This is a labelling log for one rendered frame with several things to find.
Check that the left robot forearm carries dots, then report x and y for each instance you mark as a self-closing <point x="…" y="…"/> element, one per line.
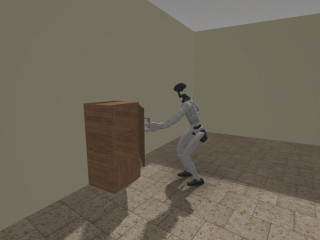
<point x="170" y="122"/>

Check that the handle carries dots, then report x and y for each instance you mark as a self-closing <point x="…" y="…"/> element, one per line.
<point x="148" y="121"/>

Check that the robot left hand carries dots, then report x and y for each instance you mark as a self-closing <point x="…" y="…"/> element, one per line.
<point x="153" y="127"/>

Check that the right robot shin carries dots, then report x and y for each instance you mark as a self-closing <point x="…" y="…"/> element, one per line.
<point x="180" y="157"/>

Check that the cupboard door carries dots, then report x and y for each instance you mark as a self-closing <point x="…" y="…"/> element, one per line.
<point x="141" y="134"/>

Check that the right robot upper arm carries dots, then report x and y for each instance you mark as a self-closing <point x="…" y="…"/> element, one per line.
<point x="197" y="107"/>

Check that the robot head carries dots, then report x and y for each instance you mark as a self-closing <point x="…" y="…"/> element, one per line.
<point x="180" y="87"/>

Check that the left robot upper arm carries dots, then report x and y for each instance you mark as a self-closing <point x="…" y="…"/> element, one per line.
<point x="186" y="107"/>

